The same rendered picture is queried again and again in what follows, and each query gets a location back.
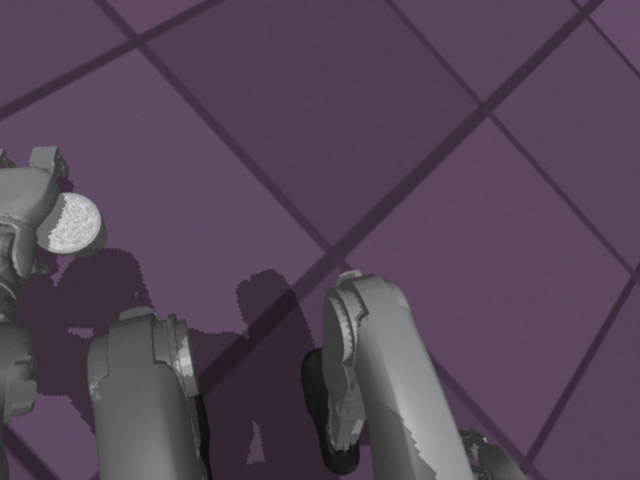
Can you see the left robot arm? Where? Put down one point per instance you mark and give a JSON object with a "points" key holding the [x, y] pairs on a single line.
{"points": [[18, 363]]}

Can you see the right robot foot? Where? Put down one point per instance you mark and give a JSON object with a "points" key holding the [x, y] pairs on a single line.
{"points": [[316, 396]]}

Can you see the right robot hand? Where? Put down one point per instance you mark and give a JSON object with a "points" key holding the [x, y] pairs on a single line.
{"points": [[495, 463]]}

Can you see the cup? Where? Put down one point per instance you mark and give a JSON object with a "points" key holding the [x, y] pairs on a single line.
{"points": [[75, 227]]}

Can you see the left robot hand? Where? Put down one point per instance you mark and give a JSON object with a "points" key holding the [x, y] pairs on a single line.
{"points": [[30, 193]]}

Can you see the left robot foot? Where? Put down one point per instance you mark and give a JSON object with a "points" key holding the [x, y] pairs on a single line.
{"points": [[205, 437]]}

